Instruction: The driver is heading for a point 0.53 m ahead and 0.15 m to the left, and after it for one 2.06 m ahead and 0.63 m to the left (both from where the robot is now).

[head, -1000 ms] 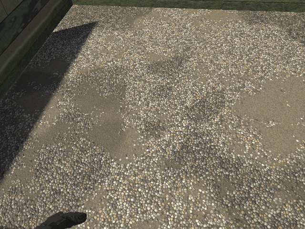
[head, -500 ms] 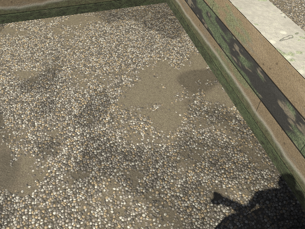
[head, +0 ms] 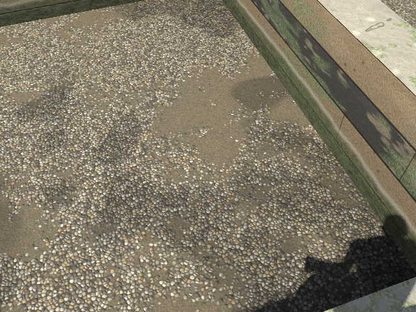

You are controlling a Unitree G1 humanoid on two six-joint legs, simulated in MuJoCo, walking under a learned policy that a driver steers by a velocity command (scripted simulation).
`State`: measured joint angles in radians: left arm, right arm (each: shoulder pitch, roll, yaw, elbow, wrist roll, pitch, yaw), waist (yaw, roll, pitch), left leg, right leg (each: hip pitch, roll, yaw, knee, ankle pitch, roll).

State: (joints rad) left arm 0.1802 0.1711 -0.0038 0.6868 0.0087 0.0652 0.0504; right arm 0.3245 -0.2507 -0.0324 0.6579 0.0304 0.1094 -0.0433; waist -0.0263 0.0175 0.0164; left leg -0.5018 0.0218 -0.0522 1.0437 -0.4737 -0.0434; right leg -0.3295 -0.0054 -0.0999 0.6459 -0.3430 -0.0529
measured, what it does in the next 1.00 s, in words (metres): steps to the left, turning left: left foot, then right foot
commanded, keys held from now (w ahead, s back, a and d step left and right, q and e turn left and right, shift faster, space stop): q+shift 0.22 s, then w+q+shift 0.24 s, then w+shift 0.36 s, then w+e+shift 0.18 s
